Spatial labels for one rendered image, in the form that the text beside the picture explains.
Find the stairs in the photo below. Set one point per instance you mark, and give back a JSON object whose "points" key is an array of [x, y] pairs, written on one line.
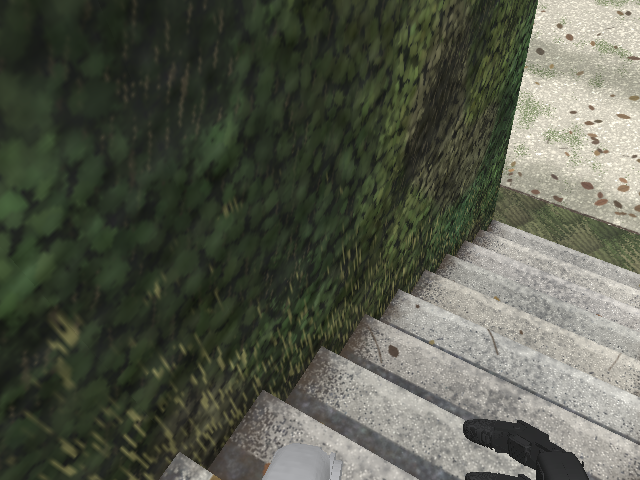
{"points": [[514, 327]]}

